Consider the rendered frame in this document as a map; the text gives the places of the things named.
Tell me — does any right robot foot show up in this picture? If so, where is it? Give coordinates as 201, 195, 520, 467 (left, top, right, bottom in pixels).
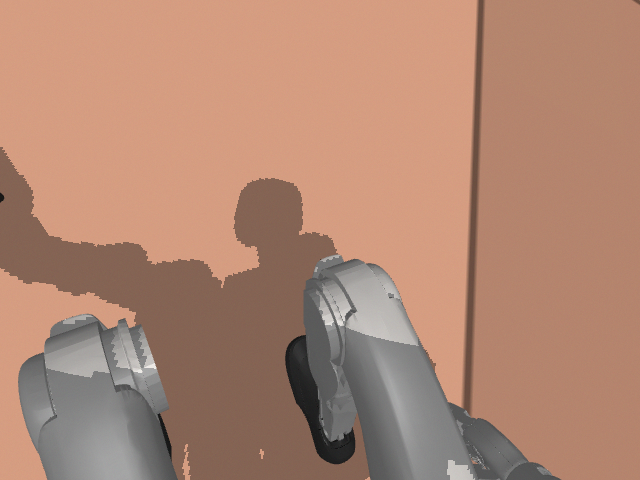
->
285, 335, 355, 464

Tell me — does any right robot hand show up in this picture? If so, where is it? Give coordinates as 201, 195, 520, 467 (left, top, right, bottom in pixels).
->
449, 402, 529, 480

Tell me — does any right robot arm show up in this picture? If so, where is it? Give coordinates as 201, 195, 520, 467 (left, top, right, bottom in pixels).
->
506, 462, 561, 480

